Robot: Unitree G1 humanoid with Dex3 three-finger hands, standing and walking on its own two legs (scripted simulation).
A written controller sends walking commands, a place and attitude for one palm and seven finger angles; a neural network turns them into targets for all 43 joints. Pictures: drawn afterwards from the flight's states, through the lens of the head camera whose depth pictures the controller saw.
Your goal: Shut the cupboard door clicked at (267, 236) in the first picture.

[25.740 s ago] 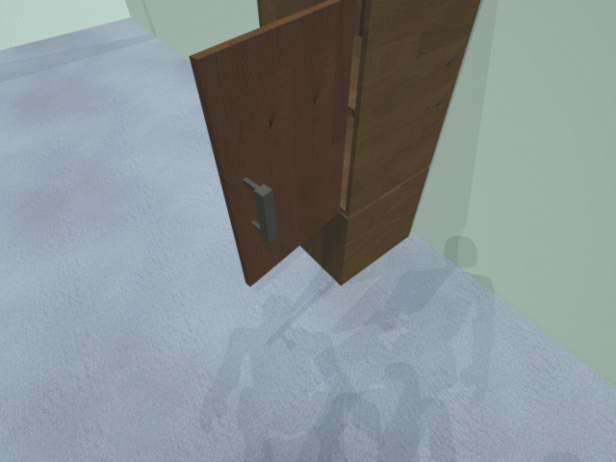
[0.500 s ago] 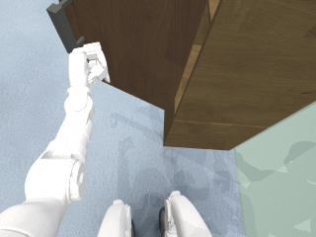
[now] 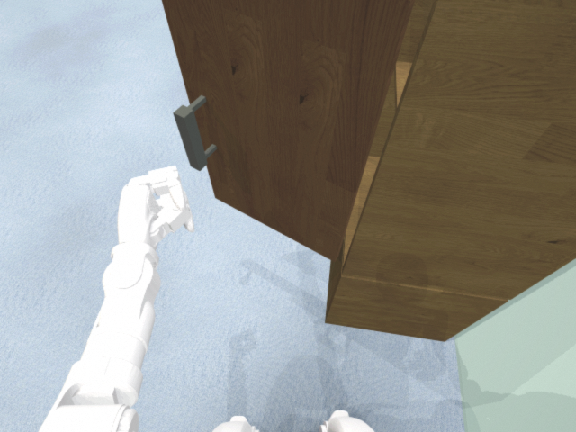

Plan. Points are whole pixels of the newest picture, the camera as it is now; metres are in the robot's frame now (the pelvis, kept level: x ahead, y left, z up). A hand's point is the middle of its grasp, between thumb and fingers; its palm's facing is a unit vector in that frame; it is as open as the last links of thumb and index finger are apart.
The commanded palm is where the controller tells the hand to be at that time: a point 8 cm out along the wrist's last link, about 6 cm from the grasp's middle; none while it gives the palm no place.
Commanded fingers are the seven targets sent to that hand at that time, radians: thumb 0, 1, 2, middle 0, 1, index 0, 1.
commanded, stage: draw the hand back to the body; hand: left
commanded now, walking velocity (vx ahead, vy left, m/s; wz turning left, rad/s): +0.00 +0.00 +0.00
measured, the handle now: (199, 133) +0.64 +0.18 -0.02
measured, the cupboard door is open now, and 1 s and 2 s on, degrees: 67 67 67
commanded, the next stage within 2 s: step back with the hand held close in 1.18 s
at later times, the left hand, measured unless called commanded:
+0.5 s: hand (64, 267) +0.27 +0.23 +0.15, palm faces +0.28 -0.92 -0.28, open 3.9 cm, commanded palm +0.23 +0.27 +0.17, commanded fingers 0.00 0.90 0.90 -0.58 -0.72 -0.58 -0.72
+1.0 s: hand out of the picture +0.19 +0.28 +0.20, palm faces +0.49 -0.77 -0.42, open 7.2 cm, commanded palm +0.15 +0.31 +0.23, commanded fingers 0.00 0.90 0.90 -0.20 -0.30 -0.20 -0.30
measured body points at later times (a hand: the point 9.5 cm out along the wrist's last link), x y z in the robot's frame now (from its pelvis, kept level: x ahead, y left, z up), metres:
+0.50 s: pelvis +0.02 +0.01 +0.05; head +0.01 -0.01 +0.50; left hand +0.25 +0.27 +0.17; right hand +0.22 -0.19 -0.03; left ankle -0.02 +0.10 -0.69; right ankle +0.01 -0.09 -0.69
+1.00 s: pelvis +0.01 +0.01 +0.05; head +0.00 -0.02 +0.50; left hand +0.16 +0.32 +0.22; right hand +0.20 -0.21 -0.04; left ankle -0.02 +0.10 -0.69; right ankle +0.01 -0.10 -0.69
